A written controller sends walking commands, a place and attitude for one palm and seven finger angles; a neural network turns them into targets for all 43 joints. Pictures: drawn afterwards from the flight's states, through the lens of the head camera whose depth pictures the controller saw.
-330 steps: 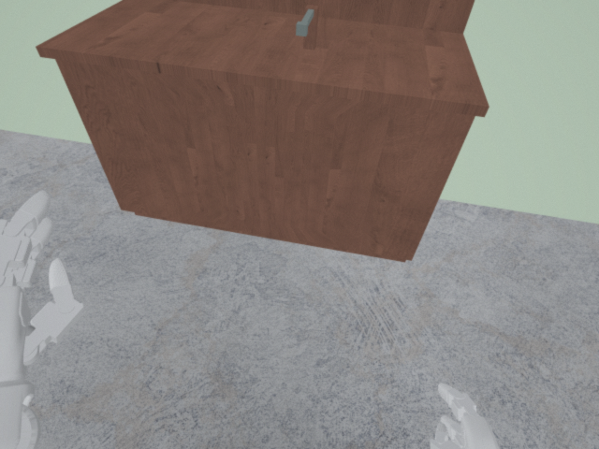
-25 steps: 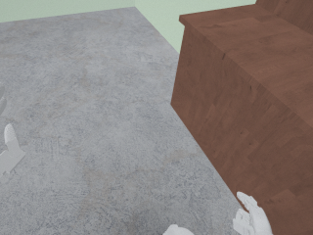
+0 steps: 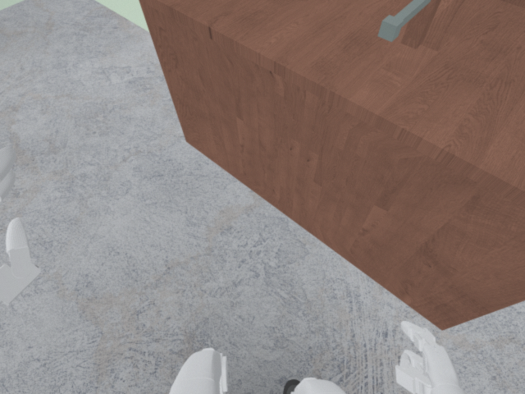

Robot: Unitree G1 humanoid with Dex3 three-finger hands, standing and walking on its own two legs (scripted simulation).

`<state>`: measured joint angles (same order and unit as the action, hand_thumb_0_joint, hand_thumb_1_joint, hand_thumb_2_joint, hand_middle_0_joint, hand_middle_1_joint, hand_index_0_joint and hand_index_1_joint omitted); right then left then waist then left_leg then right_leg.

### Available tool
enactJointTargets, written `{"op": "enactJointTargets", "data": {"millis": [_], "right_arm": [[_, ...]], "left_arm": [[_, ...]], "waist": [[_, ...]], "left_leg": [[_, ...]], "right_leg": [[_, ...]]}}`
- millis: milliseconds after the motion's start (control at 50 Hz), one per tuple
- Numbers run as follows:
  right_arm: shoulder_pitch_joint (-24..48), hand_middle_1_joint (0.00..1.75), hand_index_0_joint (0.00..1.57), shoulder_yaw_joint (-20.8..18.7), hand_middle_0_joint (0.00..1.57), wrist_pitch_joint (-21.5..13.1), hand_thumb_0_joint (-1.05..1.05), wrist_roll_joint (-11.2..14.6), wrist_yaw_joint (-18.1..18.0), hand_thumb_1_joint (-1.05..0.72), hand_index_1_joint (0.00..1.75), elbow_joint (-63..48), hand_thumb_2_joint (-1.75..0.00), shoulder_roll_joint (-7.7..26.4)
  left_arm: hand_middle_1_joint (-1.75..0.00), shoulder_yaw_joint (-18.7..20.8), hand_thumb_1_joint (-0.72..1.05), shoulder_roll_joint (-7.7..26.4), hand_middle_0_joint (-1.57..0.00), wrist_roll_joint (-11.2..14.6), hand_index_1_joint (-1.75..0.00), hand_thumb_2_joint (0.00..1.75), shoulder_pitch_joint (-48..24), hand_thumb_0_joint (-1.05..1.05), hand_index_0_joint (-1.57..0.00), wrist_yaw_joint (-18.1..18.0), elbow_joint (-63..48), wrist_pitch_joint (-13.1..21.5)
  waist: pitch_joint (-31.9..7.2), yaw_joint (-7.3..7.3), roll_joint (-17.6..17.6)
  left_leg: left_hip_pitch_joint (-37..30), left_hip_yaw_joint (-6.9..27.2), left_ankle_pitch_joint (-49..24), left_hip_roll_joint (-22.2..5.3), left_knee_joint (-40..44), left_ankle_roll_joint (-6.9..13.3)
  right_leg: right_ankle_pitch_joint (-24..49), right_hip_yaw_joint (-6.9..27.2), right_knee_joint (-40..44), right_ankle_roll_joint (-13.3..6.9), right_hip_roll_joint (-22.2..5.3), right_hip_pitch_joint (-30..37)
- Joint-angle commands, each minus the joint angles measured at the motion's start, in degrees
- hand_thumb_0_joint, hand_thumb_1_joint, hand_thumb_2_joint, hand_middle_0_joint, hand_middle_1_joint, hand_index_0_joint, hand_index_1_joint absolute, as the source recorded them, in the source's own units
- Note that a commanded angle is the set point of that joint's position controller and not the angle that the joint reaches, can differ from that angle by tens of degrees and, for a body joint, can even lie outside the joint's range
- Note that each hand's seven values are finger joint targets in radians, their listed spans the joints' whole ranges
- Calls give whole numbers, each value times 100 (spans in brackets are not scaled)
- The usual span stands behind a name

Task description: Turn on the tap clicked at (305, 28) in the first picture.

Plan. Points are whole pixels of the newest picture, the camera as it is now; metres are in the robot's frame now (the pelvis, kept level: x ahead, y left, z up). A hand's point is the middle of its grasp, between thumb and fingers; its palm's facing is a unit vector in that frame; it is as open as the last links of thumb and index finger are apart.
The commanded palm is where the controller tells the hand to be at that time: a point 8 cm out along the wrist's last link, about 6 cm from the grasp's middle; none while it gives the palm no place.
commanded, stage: turn to face it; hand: left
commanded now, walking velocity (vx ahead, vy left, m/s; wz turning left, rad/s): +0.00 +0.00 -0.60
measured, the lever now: (390, 28) +0.67 -0.21 +0.14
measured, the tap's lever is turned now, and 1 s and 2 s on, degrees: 0 0 0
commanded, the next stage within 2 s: take the last steps up to it in 1.76 s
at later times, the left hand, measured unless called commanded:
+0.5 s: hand (87, 268) +0.23 +0.17 +0.18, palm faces +0.17 -0.89 -0.41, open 7.5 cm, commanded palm +0.19 +0.21 +0.18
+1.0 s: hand (181, 326) +0.18 +0.07 +0.18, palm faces -0.12 -0.88 -0.45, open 7.4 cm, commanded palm +0.16 +0.13 +0.18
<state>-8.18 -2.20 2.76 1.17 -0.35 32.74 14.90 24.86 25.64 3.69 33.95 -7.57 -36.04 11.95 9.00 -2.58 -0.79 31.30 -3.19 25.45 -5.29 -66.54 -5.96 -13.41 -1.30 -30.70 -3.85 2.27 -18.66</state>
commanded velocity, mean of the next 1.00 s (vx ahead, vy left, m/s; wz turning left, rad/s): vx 0.00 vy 0.00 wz -0.60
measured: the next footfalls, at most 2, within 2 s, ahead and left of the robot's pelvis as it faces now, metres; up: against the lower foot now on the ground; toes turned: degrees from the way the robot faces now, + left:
left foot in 0.26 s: +0.03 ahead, +0.14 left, +0.00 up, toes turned -4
right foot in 0.56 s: -0.04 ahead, -0.15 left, +0.00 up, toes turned -26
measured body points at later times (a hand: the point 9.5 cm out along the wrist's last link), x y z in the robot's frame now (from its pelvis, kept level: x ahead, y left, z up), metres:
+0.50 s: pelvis -0.05 +0.00 +0.00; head -0.03 -0.02 +0.45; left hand +0.21 +0.21 +0.20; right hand +0.07 -0.22 -0.09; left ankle +0.00 +0.14 -0.73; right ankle -0.06 -0.12 -0.70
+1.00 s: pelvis -0.13 -0.01 -0.01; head -0.10 -0.02 +0.44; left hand +0.18 +0.12 +0.20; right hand -0.14 -0.33 -0.08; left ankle -0.05 +0.10 -0.74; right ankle -0.08 -0.13 -0.73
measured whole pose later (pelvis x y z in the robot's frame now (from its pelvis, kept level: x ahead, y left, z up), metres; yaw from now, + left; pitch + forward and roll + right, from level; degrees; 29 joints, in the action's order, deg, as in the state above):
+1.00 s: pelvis -0.13 -0.01 -0.01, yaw -34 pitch +0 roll +2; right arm -10.2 -2.1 3.9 0.7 -1.3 30.5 15.2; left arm 24.6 24.2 3.4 30.2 -8.4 -34.2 11.4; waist 3.3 0.2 3.7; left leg 15.6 -4.6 16.6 -1.8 -32.3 -1.4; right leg -11.1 5.2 -34.4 -2.4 5.8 -27.0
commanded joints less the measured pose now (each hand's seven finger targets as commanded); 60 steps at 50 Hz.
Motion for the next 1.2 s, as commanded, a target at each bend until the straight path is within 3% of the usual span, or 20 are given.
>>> {"op": "enactJointTargets", "data": {"millis": [0, 120, 200, 220, 260, 300, 380, 500, 540, 560, 580, 620, 700, 860, 920, 960, 980, 1020, 1080, 1180], "right_arm": [[406, 30, 20, -104, 20, -191, 0, -22, -83, -90, 30, -906, -90, 211], [254, 30, 20, -111, 20, -166, 0, 7, -95, -90, 30, -1018, -90, 403], [116, 30, 20, -72, 20, -127, 0, 9, -118, -90, 30, -1074, -90, 406], [107, 30, 20, -75, 20, -141, 0, -21, -144, -90, 30, -1084, -90, 432], [161, 30, 20, -88, 20, -200, 0, -59, -162, -90, 30, -1231, -90, 517], [234, 30, 20, 3, 20, -365, 0, -121, -163, -90, 30, -1131, -90, 226], [101, 30, 20, -54, 20, -517, 0, 12, 3, -90, 30, -1079, -90, 359], [-99, 30, 20, -73, 20, -699, 0, 0, 31, -90, 30, -1069, -90, 459], [-185, 30, 20, -70, 20, -686, 0, 35, 59, -90, 30, -1041, -90, 350], [-48, 30, 20, -2, 20, -662, 0, 26, 28, -90, 30, -1147, -90, 155], [248, 30, 20, 54, 20, -623, 0, -17, 9, -90, 30, -1194, -90, 149], [236, 30, 20, 10, 20, -465, 0, 39, 3, -90, 30, -1194, -90, 110], [465, 30, 20, 42, 20, -189, 0, -15, -3, -90, 30, -1033, -90, 83], [210, 30, 20, -119, 20, -109, 0, 9, -42, -90, 30, -1024, -90, 389], [15, 30, 20, -72, 20, -107, 0, -18, -80, -90, 30, -991, -90, 443], [185, 30, 20, -94, 20, -182, 0, -93, -162, -90, 30, -1110, -90, 614], [277, 30, 20, -80, 20, -279, 0, -39, -222, -90, 30, -1097, -90, 372], [217, 30, 20, -105, 20, -374, 0, -57, -156, -90, 30, -1028, -90, 350], [147, 30, 20, -89, 20, -521, 0, 42, -44, -90, 30, -1017, -90, 412], [-92, 30, 20, -100, 20, -734, 0, -14, -3, -90, 30, -983, -90, 510]], "left_arm": [[-30, 1040, 90, 867, -20, 66, -30, 90, 65, 0, -20, -271, -876, 311], [-30, 496, 90, 602, -20, -36, -30, 90, -403, 0, -20, -240, -630, 130], [-30, 281, 90, 623, -20, -121, -30, 90, -901, 0, -20, -206, -843, 106], [-30, 268, 90, 620, -20, -126, -30, 90, -992, 0, -20, -188, -905, 145], [-30, 293, 90, 683, -20, -223, -30, 90, -1266, 0, -20, -147, -1095, 236], [-30, 453, 90, 826, -20, -274, -30, 90, -1182, 0, -20, -174, -742, 309], [-30, -105, 90, 335, -20, -228, -30, 90, -1849, 0, -20, -85, -939, 227], [-30, 8, 90, 378, -20, -198, -30, 90, -1536, 0, -20, -80, -315, 85], [-30, 234, 90, 617, -20, -227, -30, 90, -1502, 0, -20, -105, -388, 137], [-30, 486, 90, 931, -20, -223, -30, 90, -1370, 0, -20, -164, -452, 180], [-30, 765, 90, 1021, -20, -138, -30, 90, -1110, 0, -20, -228, -357, 153], [-30, 842, 90, 1055, -20, -13, -30, 90, -630, 0, -20, -202, -799, 131], [-30, 1131, 90, 1009, -20, 52, -30, 90, -9, 0, -20, -269, -1197, 298], [-30, 785, 90, 704, -20, 22, -30, 90, -67, 0, -20, -225, -709, 150], [-30, 529, 90, 621, -20, -21, -30, 90, -392, 0, -20, -176, -688, 180], [-30, 440, 90, 571, -20, -109, -30, 90, -777, 0, -20, -118, -826, 268], [-30, 504, 90, 791, -20, -220, -30, 90, -1075, 0, -20, -147, -920, 302], [-30, 309, 90, 558, -20, -286, -30, 90, -1185, 0, -20, -115, -733, 307], [-30, -164, 90, 311, -20, -253, -30, 90, -1832, 0, -20, -104, -987, 241], [-30, -32, 90, 421, -20, -255, -30, 90, -1729, 0, -20, -149, -354, 145]], "waist": [[-1923, 331, 464], [-1757, 414, 766], [-1562, 326, 435], [-1518, 326, 27], [-1226, 414, -1611], [-1134, 489, -1732], [-758, 406, -1396], [-1046, 332, -1124], [-1377, 329, -89], [-1485, 401, 1392], [-1715, 549, 1619], [-1795, 420, 1246], [-2222, 364, 373], [-1784, 420, 823], [-1704, 265, 359], [-1143, 320, -1403], [-992, 378, -1525], [-765, 371, -1291], [-518, 405, -1478], [-806, 347, -1253]], "left_leg": [[-91, 173, -205, -18, 1091, 46], [-850, 142, -172, 192, 2399, 199], [-2188, 168, -692, 73, 3992, 374], [-2667, 335, -828, -220, 4435, 529], [-2801, 1490, -2005, -1792, 4983, 1243], [-1870, 1264, -1968, -2117, 5062, 1495], [-1770, -410, -2539, -1617, 4664, 1062], [-1787, -602, -2340, -1478, 3736, 690], [-1446, -790, -1487, -993, 2373, 410], [-322, -785, 500, -240, 1199, 158], [158, -154, 1127, -17, 225, 112], [272, 477, 486, -190, -398, 126], [135, 342, -17, -65, 383, 56], [-1243, 175, 188, 280, 2577, 261], [-2541, 189, -278, 84, 4230, 513], [-2437, 1846, -200, -1733, 5249, 1360], [-1872, 1881, -607, -2238, 5321, 1624], [-986, 1012, -566, -1951, 5186, 1523], [-1291, -276, -1264, -1498, 4794, 1065], [-1398, -370, -1576, -1407, 3885, 744]], "right_leg": [[3185, 1647, 717, -649, -1572, 1586], [1981, 2181, 921, -638, -1459, 1025], [774, 2313, 774, -239, -1180, -32], [403, 2131, 398, -34, -856, -536], [-1546, 858, -1726, 452, 79, -1590], [-1488, 445, -3605, 590, -219, -1373], [-1102, -105, -2309, 718, -460, -900], [-464, -730, -294, 719, -133, 436], [894, 82, 547, 359, -695, 1126], [2993, 1809, 709, -213, -1657, 1688], [3852, 2508, 804, -571, -2196, 1666], [2667, 2433, 792, -624, -2028, 1606], [2833, 1691, 608, -589, -1621, 1885], [150, 2470, 1311, -551, -1416, 388], [-632, 2049, 832, -55, -886, -541], [-1389, 814, -1609, 478, 137, -1663], [-1366, 427, -3175, 599, -32, -1631], [-1152, 489, -4120, 622, -264, -1292], [-1112, -137, -2584, 716, -395, -993], [-863, -716, -495, 744, -113, 317]]}}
